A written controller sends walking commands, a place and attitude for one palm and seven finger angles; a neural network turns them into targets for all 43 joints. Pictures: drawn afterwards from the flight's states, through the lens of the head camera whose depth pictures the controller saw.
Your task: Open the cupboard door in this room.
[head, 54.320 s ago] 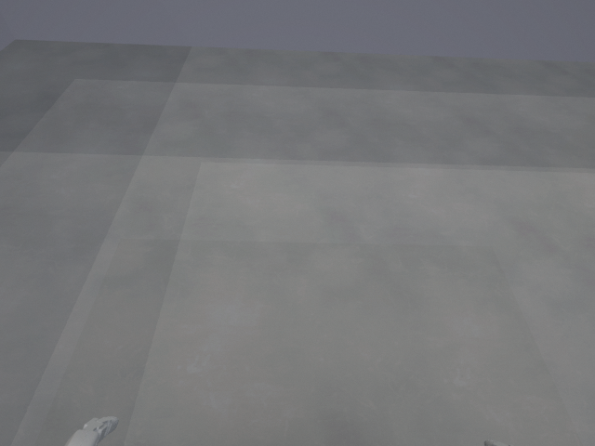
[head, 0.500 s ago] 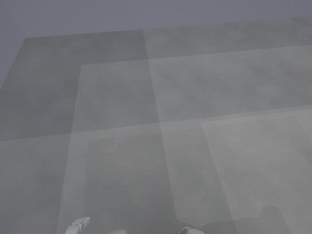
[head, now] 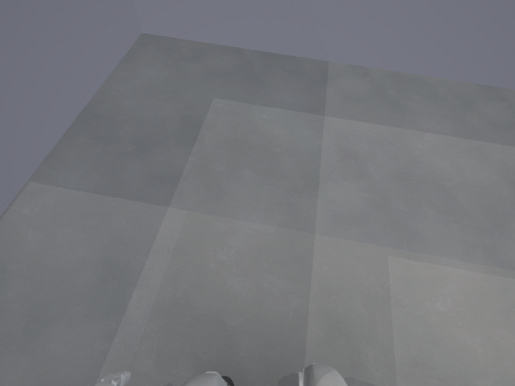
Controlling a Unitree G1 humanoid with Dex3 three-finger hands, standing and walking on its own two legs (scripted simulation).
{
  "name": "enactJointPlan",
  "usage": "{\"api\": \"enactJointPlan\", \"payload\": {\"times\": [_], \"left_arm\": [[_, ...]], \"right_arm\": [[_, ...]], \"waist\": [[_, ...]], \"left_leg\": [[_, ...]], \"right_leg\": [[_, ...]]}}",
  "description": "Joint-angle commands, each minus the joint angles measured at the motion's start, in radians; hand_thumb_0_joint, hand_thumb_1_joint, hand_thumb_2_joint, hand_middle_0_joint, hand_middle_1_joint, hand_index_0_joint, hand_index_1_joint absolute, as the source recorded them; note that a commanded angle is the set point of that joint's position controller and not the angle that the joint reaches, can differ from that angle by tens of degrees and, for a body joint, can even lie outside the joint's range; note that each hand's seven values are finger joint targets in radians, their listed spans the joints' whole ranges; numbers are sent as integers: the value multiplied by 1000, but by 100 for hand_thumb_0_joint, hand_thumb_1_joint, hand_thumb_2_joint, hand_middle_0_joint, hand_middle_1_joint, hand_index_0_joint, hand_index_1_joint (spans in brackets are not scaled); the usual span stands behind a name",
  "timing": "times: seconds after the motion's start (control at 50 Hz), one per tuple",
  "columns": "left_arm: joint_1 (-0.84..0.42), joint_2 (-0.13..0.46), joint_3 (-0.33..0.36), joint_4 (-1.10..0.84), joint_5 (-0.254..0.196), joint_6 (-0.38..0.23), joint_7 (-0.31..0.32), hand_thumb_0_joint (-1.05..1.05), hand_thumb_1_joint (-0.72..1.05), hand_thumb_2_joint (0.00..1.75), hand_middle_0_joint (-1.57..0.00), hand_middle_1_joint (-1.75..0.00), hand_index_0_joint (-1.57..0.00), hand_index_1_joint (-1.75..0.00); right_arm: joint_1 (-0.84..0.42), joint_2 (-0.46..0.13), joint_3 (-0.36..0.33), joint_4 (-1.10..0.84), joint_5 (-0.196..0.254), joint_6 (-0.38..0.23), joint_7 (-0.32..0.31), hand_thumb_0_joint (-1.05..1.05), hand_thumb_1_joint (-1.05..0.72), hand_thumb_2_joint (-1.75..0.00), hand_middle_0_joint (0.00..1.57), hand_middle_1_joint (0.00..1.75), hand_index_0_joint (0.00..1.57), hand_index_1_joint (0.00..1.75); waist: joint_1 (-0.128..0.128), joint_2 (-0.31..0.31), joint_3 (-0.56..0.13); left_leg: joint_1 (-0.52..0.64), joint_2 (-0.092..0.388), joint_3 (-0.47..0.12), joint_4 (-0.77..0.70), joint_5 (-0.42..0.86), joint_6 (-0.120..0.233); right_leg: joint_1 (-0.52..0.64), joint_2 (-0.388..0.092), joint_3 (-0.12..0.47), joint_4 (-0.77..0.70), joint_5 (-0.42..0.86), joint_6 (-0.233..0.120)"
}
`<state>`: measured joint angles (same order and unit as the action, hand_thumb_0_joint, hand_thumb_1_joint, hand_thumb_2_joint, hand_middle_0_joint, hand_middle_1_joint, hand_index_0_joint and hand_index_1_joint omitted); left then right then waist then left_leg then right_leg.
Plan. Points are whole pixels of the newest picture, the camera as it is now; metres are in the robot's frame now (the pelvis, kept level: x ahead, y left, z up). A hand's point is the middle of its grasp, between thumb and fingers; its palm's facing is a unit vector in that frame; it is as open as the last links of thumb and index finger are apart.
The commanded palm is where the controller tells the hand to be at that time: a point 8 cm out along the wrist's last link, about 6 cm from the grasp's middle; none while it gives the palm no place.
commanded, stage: turn to face it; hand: left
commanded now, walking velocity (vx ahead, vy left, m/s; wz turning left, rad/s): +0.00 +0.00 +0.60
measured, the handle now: out of the picture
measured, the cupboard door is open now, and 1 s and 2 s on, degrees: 42 42 42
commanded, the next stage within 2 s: none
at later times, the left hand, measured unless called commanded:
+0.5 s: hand out of the picture +0.03 +0.12 -0.16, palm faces +0.33 -0.91 -0.25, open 7.3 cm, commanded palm none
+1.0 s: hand out of the picture +0.04 +0.16 -0.15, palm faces +0.57 -0.76 -0.30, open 7.4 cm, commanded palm none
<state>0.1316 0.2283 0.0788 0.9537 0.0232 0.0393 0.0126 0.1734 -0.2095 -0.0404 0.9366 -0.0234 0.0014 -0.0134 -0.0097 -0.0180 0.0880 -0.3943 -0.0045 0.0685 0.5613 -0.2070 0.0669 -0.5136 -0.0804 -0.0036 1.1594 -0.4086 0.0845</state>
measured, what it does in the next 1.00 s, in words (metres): steps to the right, turning left: right foot, then left foot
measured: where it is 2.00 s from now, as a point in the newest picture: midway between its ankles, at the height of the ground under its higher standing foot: outside the picture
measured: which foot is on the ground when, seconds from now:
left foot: down 0.00-0.22, up 0.24-0.60, down 0.62-0.98, up 1.00-1.00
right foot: up 0.00-0.22, down 0.24-0.62, up 0.64-0.96, down 0.98-1.00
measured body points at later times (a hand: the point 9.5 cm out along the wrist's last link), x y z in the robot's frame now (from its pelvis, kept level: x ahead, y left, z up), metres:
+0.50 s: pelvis +0.04 -0.08 +0.01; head +0.10 -0.07 +0.45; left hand +0.01 +0.17 -0.14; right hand +0.21 -0.31 -0.14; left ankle -0.02 +0.06 -0.68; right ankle +0.03 -0.19 -0.73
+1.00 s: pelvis +0.07 -0.09 -0.01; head +0.13 -0.07 +0.44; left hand +0.01 +0.20 -0.13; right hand +0.28 -0.25 -0.16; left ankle -0.01 +0.04 -0.73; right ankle +0.14 -0.18 -0.74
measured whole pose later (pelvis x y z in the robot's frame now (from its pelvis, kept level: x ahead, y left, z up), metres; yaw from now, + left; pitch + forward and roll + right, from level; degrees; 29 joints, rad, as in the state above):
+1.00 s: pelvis +0.07 -0.09 -0.01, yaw +36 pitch +1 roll +1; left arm 0.13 0.24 0.06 0.86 0.02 0.01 0.01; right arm 0.17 -0.23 -0.07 0.92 -0.01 0.05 0.01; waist -0.01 0.02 0.09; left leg -0.33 -0.02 -0.09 0.64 -0.34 -0.03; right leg -0.32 -0.05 -0.04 0.61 -0.33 0.04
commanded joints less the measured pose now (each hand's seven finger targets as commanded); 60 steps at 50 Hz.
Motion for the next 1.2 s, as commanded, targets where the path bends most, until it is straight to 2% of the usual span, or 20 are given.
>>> {"api": "enactJointPlan", "payload": {"times": [0.0,0.16,0.18,0.2,0.22,0.24,0.32,0.46,0.52,0.56,0.6,0.62,0.7,0.92,0.94,0.96,0.98,1.0,1.06,1.18], "left_arm": [[24,49,5,-82,-6,-15,0,0,90,90,-20,-30,-20,-30],[122,83,10,-91,-12,-33,6,0,90,90,-20,-30,-20,-30],[159,128,21,-87,-6,-41,14,0,90,90,-20,-30,-20,-30],[176,233,42,-89,11,-50,22,0,90,90,-20,-30,-20,-30],[141,251,33,-106,5,-46,26,0,90,90,-20,-30,-20,-30],[80,208,19,-121,1,-45,25,0,90,90,-20,-30,-20,-30],[44,122,-1,-128,-4,-55,23,0,90,90,-20,-30,-20,-30],[175,181,22,-83,7,-55,21,0,90,90,-20,-30,-20,-30],[159,203,32,-84,4,-53,15,0,90,90,-20,-30,-20,-30],[124,195,31,-92,-7,-52,8,0,90,90,-20,-30,-20,-30],[33,86,-1,-174,-16,-40,2,0,90,90,-20,-30,-20,-30],[5,117,3,-184,-7,-24,11,0,90,90,-20,-30,-20,-30],[25,106,11,-121,-3,-10,-2,0,90,90,-20,-30,-20,-30],[111,94,12,-123,-13,-31,-1,0,90,90,-20,-30,-20,-30],[162,136,22,-115,-9,-44,5,0,90,90,-20,-30,-20,-30],[191,240,43,-112,10,-58,16,0,90,90,-20,-30,-20,-30],[178,270,36,-119,3,-52,20,0,90,90,-20,-30,-20,-30],[133,225,24,-131,0,-50,22,0,90,90,-20,-30,-20,-30],[21,130,-1,-155,-8,-48,24,0,90,90,-20,-30,-20,-30],[144,148,13,-119,-1,-57,26,0,90,90,-20,-30,-20,-30]], "right_arm": [[69,-205,-62,-53,-2,-4,-4,0,-90,-90,20,30,20,30],[-30,-212,-86,-88,4,27,9,0,-90,-90,20,30,20,30],[-36,-167,-81,-101,12,30,13,0,-90,-90,20,30,20,30],[-31,-91,-71,-121,17,30,18,0,-90,-90,20,30,20,30],[-63,-133,-75,-127,9,30,22,0,-90,-90,20,30,20,30],[-43,-132,-73,-120,3,35,30,0,-90,-90,20,30,20,30],[-38,-97,-63,-75,7,56,41,0,-90,-90,20,30,20,30],[-149,-68,-37,-101,16,42,46,0,-90,-90,20,30,20,30],[-108,-86,-38,-101,16,35,43,0,-90,-90,20,30,20,30],[3,-140,-55,-76,9,25,41,0,-90,-90,20,30,20,30],[156,-331,-103,-47,5,21,21,0,-90,-90,20,30,20,30],[159,-320,-96,-34,6,29,16,0,-90,-90,20,30,20,30],[-24,-228,-70,-87,1,16,-2,0,-90,-90,20,30,20,30],[-77,-222,-81,-110,2,30,7,0,-90,-90,20,30,20,30],[-79,-188,-77,-118,12,28,10,0,-90,-90,20,30,20,30],[-56,-111,-67,-134,20,27,17,0,-90,-90,20,30,20,30],[-69,-133,-71,-140,14,31,18,0,-90,-90,20,30,20,30],[-57,-142,-69,-130,9,36,24,0,-90,-90,20,30,20,30],[-18,-119,-68,-72,9,58,36,0,-90,-90,20,30,20,30],[-102,-73,-40,-74,13,53,43,0,-90,-90,20,30,20,30]], "waist": [[-14,111,-204],[38,163,-166],[56,51,-171],[70,-281,-162],[68,-289,-125],[26,-173,-99],[-10,-208,-86],[63,-188,-130],[37,-193,-142],[-32,-107,-198],[-118,334,-268],[-104,203,-252],[-17,191,-119],[44,196,-130],[71,69,-149],[82,-258,-179],[83,-320,-165],[55,-210,-133],[-13,-221,-106],[43,-140,-140]], "left_leg": [[227,256,-314,-217,257,96],[9,168,-353,-123,123,37],[-114,97,-308,-35,-23,-14],[-286,-56,-113,228,-286,-104],[-267,-30,-104,493,-422,-106],[-242,1,-136,611,-352,-100],[-229,36,-67,649,-212,-139],[-103,20,39,232,-252,-131],[21,-2,71,76,-179,-109],[267,23,35,-122,56,-81],[520,445,-499,-143,829,177],[468,453,-400,-129,732,200],[250,257,-267,-185,423,90],[55,173,-334,-87,247,43],[-41,110,-299,5,100,-7],[-203,-44,-128,253,-243,-93],[-215,-41,-111,518,-453,-104],[-200,-2,-151,645,-389,-97],[-201,43,-106,727,-216,-131],[-160,42,-5,406,-234,-146]], "right_leg": [[-22,10,4,-119,9,9],[335,74,-45,-642,144,-14],[465,-25,40,-797,139,-42],[534,-312,343,-920,119,-141],[383,-450,407,-927,230,-227],[319,-391,286,-897,253,-240],[375,-228,7,-787,615,-169],[536,-275,-72,-683,839,-176],[488,-287,-109,-615,841,-154],[351,-254,-174,-421,725,-87],[-103,-39,-129,-8,-272,14],[-104,-61,-21,44,-256,-5],[-63,-41,4,8,-28,6],[324,64,-61,-594,142,-8],[465,-5,-1,-753,220,-20],[577,-283,286,-872,293,-109],[470,-442,390,-879,408,-213],[390,-401,297,-863,370,-239],[376,-251,47,-813,516,-171],[546,-269,-89,-740,779,-176]]}}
